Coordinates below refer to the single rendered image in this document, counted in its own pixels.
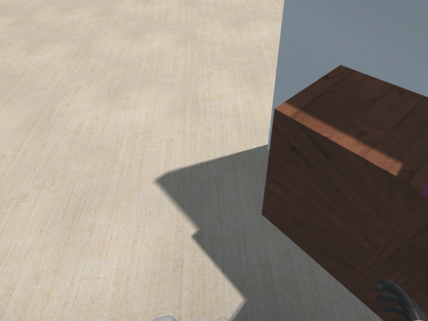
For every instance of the pedestal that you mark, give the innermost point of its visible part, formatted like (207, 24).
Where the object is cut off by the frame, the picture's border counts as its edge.
(347, 166)

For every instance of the right robot hand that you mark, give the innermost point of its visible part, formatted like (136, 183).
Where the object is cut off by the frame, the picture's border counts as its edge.
(408, 307)

